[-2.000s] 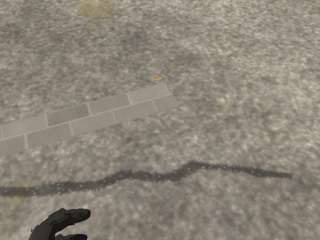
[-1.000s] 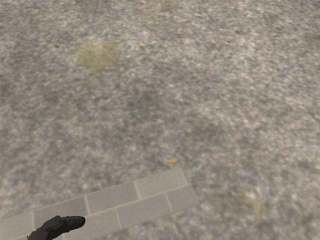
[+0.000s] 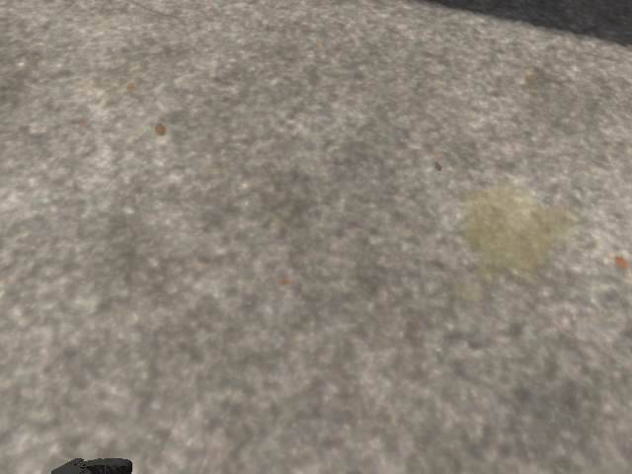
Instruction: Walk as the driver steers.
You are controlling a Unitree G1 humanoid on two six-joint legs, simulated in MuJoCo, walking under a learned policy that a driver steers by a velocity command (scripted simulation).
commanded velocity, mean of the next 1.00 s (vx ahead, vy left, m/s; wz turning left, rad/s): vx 0.02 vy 0.00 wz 0.35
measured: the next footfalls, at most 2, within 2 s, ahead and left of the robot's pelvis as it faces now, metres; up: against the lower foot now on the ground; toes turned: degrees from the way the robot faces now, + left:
right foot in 0.08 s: +0.14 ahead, -0.13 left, +0.00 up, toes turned +8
left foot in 0.48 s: +0.04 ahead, +0.13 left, +0.00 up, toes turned +17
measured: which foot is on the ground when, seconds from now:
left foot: down 0.00-0.08, up 0.10-0.46, down 0.48-1.00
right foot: up 0.00-0.06, down 0.08-0.48, up 0.50-0.82, down 0.84-1.00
